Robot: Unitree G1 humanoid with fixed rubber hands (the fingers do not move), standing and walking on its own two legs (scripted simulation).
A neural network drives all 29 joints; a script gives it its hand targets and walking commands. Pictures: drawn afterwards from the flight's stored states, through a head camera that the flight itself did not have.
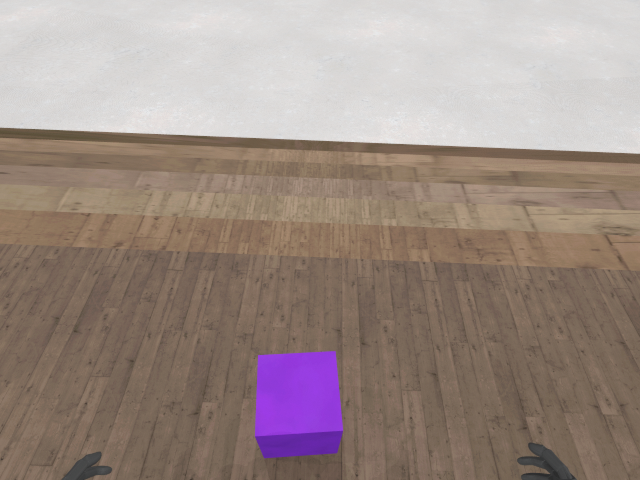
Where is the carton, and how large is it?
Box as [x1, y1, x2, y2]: [255, 351, 342, 457]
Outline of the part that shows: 335,351 258,355 255,437 264,457 333,453 337,451 342,432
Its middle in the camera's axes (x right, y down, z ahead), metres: -0.06 +0.47 +1.08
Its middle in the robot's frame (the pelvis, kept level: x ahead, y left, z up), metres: +0.39 +0.04 -0.66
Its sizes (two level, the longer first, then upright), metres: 0.210 0.200 0.250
